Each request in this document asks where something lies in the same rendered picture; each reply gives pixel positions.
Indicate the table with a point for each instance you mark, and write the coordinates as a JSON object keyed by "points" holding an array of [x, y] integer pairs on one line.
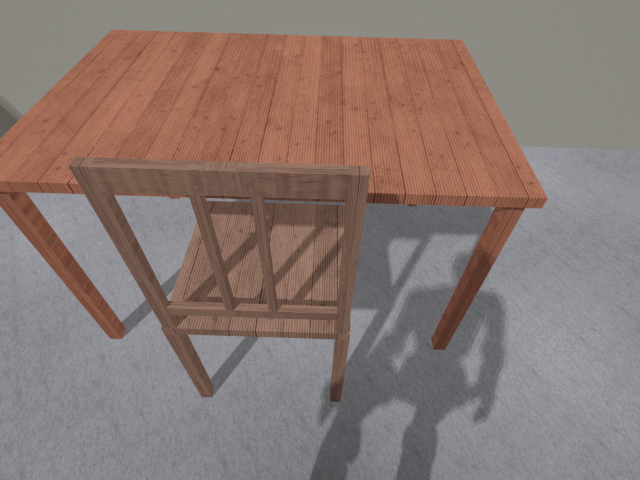
{"points": [[416, 111]]}

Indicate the chair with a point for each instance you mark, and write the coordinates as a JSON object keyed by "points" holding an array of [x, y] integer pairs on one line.
{"points": [[251, 269]]}

